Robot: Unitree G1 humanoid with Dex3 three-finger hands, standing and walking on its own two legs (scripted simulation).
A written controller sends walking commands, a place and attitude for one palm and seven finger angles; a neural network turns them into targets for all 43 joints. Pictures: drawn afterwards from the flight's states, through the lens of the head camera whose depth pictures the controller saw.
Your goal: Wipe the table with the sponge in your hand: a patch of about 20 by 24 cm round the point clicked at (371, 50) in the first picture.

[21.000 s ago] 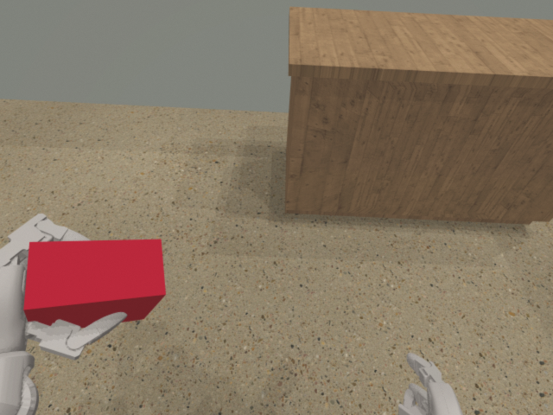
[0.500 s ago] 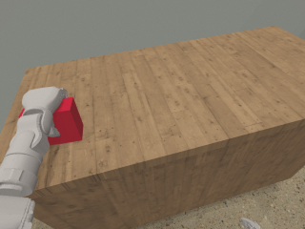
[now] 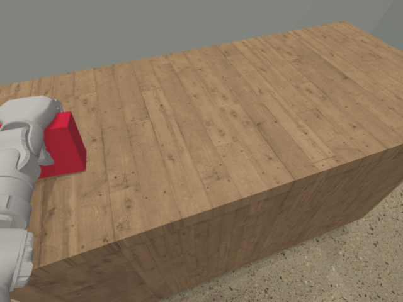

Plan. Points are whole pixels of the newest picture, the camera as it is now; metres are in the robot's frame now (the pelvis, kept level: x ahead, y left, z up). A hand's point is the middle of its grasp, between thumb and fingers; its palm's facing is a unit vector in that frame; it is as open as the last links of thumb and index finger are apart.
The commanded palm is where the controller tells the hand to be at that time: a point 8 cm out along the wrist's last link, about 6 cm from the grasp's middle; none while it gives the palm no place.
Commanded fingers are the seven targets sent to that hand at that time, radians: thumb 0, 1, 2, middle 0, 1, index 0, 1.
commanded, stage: slide across to the middle lane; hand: left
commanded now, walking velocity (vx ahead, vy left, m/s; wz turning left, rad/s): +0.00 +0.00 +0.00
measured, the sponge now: (50, 153) +0.39 +0.34 +0.08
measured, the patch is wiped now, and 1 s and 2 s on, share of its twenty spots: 0.35 0.45 0.75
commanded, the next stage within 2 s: wipe back along the middle lane in 0.54 s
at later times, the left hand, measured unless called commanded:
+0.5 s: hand (75, 127) +0.43 +0.28 +0.13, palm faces -0.03 -0.01 -1.00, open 10.1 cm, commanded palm +0.40 +0.27 +0.19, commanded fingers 0.00 0.10 1.30 -1.20 -1.60 -1.20 -1.60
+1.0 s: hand (88, 137) +0.40 +0.25 +0.12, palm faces +0.01 -0.02 -1.00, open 10.1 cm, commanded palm +0.37 +0.24 +0.17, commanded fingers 0.00 0.10 1.30 -1.20 -1.60 -1.20 -1.60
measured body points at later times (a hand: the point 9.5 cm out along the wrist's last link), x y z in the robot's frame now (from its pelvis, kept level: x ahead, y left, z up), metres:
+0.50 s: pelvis +0.02 +0.02 +0.01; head +0.04 +0.00 +0.46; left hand +0.42 +0.28 +0.18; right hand +0.21 -0.21 -0.10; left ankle +0.04 +0.12 -0.73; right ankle -0.02 -0.11 -0.73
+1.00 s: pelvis +0.04 +0.00 +0.01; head +0.04 -0.04 +0.46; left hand +0.39 +0.24 +0.18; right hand +0.22 -0.24 -0.11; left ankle +0.04 +0.12 -0.73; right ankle -0.02 -0.11 -0.73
